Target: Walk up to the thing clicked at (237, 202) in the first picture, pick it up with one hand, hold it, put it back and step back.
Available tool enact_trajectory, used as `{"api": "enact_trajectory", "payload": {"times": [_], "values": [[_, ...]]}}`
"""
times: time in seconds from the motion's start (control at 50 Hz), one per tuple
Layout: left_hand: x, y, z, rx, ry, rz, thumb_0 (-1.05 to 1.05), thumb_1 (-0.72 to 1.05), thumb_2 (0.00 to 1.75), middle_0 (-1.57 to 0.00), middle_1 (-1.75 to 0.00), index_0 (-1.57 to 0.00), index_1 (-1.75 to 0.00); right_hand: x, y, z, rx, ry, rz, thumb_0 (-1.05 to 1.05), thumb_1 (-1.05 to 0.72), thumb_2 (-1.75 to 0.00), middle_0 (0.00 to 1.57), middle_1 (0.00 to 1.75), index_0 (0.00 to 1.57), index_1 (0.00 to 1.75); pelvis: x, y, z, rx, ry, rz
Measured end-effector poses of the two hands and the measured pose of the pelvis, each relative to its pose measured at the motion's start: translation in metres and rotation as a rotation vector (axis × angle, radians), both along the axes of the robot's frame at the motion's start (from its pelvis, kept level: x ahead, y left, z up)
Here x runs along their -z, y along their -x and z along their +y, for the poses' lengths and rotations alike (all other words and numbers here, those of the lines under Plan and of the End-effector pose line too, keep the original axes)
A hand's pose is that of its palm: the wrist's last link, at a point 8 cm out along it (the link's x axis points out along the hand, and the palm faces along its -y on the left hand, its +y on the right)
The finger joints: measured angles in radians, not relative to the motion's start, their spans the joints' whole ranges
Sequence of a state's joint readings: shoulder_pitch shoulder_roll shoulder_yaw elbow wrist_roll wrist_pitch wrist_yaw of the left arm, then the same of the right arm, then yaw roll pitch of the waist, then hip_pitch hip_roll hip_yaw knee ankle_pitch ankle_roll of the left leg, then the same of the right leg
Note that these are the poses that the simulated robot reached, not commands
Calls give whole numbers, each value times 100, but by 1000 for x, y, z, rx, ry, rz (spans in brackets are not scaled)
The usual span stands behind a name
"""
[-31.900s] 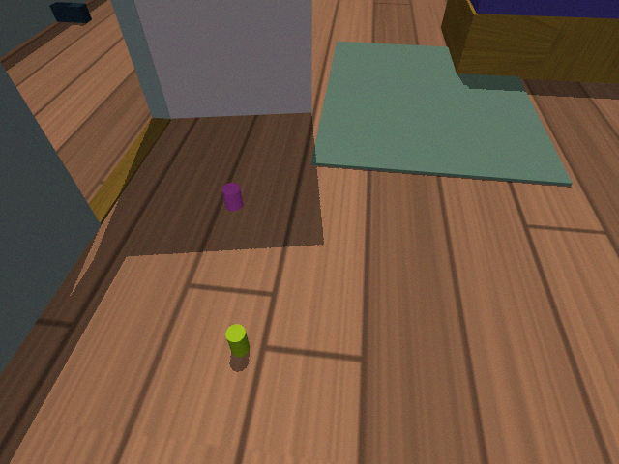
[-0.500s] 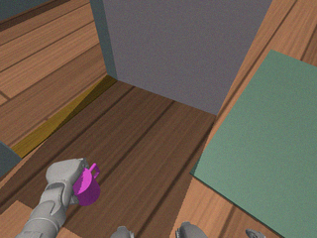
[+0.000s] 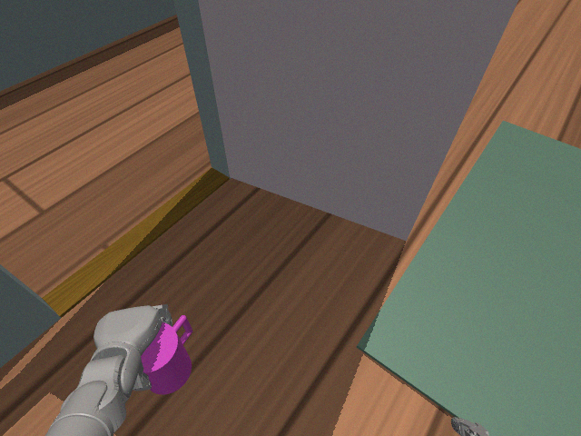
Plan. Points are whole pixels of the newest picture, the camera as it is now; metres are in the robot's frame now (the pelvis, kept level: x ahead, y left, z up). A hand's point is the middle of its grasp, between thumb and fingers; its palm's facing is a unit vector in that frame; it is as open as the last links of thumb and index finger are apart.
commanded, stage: hold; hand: left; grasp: from above
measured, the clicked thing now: (166, 350) +0.31 +0.20 -0.15
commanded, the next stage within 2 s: crouch in 1.70 s
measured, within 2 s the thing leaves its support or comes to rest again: neither
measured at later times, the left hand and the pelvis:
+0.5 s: hand (133, 362) +0.27 +0.22 -0.06, palm faces -0.49 -0.06 -0.87, open 10.7 cm; pelvis -0.01 +0.00 +0.01, yaw +0 degrees
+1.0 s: hand (127, 372) +0.25 +0.22 -0.04, palm faces -0.49 -0.06 -0.87, open 10.8 cm; pelvis -0.03 +0.00 +0.02, yaw +0 degrees
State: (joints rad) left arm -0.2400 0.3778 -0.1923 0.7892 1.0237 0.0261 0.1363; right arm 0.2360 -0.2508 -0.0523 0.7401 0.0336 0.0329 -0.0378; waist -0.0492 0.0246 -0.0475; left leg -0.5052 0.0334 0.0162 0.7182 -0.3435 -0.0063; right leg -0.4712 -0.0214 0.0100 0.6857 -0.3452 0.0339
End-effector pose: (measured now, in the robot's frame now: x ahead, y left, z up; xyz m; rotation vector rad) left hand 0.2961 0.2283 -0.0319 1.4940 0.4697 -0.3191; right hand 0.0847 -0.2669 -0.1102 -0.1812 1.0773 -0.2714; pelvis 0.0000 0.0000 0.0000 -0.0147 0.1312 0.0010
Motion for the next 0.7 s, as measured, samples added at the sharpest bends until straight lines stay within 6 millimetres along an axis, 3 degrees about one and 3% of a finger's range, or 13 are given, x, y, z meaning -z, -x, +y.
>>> {"api": "enact_trajectory", "payload": {"times": [0.24, 0.7], "values": [[-21, -5, 3, -17, -5, -1, -1, -4, 58, -79, -72, -58, -60, -11, -9, -3, -2, -5, -52, 1, -90, -90, 20, 30, 20, 30, -7, -1, 0, 4, -1, -39], [-36, 26, 0, -4, -5, -12, -1, -4, 59, -79, -73, -56, -61, -18, -9, 3, -36, -22, -108, 1, -91, -90, 20, 30, 20, 30, -12, 20, -1, 4, -4, -96]]}}
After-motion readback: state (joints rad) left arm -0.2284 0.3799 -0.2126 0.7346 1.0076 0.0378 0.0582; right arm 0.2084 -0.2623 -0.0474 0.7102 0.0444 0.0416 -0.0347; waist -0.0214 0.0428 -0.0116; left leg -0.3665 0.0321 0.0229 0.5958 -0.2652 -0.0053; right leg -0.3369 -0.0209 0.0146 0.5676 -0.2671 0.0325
